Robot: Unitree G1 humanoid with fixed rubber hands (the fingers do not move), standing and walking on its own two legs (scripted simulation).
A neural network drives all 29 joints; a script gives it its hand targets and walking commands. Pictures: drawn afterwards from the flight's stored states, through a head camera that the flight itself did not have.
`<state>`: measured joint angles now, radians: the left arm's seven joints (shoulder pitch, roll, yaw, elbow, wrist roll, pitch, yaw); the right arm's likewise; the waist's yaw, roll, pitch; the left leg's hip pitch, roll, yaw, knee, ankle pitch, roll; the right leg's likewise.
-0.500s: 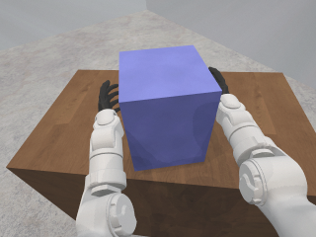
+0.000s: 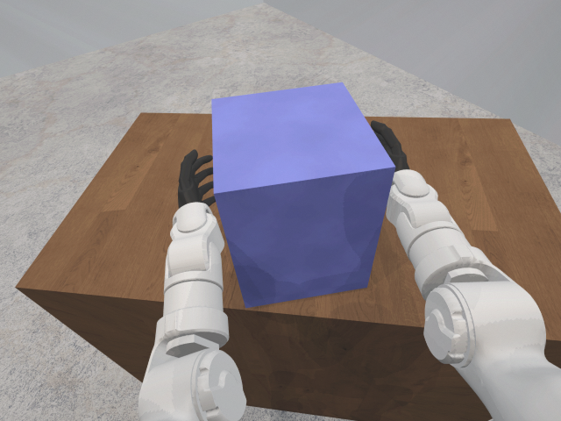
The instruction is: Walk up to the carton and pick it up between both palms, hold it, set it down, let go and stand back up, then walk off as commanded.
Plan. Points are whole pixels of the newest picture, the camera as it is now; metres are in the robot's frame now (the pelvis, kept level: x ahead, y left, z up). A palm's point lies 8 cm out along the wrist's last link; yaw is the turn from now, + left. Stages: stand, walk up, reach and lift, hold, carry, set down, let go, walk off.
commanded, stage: set down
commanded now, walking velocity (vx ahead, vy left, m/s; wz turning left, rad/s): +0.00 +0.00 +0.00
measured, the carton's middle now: (293, 197) +0.44 +0.07 +0.09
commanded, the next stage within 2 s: none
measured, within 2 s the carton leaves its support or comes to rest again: neither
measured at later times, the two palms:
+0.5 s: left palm (195, 211) +0.37 +0.20 +0.12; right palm (392, 176) +0.46 -0.08 +0.13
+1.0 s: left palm (193, 213) +0.37 +0.20 +0.12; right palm (394, 178) +0.46 -0.08 +0.12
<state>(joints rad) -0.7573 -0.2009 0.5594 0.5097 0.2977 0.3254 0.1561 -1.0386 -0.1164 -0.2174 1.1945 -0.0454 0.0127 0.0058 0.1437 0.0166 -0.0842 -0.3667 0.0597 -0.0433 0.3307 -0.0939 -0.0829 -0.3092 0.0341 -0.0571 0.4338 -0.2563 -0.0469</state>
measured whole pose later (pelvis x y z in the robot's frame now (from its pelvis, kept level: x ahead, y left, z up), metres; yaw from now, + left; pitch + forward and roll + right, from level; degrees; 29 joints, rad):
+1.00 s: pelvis -0.01 +0.00 +0.00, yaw +0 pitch +7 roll +1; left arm -0.76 -0.19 0.53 0.59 0.31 0.22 0.20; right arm -1.03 -0.12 -0.33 1.20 -0.13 -0.03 0.05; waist 0.15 0.01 -0.06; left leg -0.37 0.06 -0.04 0.32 -0.08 -0.08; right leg -0.31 0.03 -0.06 0.43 -0.25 -0.05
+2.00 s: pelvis -0.06 +0.01 -0.01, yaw -2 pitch +12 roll -2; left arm -0.44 -0.02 0.08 0.06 -0.04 0.55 0.30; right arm -0.75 -0.46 0.08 0.85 0.34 0.12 0.12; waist 0.20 0.04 -0.08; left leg -0.58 0.09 -0.04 0.39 -0.02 -0.07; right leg -0.51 0.07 -0.05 0.43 -0.14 -0.05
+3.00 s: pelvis -0.06 +0.00 +0.00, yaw -1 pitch +5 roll -1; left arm -0.08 -0.04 0.01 -0.36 -0.08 0.67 0.33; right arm -0.36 -0.50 0.08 0.55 0.35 0.11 0.20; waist 0.11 0.01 -0.03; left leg -0.41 0.09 -0.04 0.35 -0.03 -0.07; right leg -0.35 0.07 -0.05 0.43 -0.17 -0.05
